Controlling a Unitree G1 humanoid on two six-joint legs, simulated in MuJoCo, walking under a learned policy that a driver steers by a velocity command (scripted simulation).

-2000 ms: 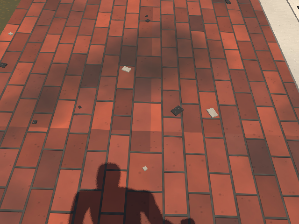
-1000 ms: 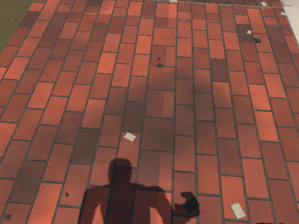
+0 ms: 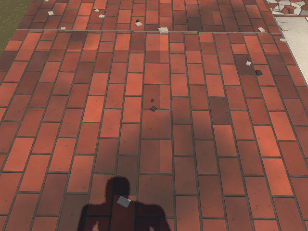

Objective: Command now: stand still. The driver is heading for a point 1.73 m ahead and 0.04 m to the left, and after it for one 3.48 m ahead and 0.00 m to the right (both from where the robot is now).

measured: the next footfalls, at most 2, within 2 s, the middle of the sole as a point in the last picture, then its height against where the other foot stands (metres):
left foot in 0.94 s outside the picture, level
right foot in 1.52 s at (183, 167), level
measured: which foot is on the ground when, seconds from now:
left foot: down 0.00-0.44, up 0.46-0.92, down 0.94-1.00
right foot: down 0.00-0.96, up 0.98-1.00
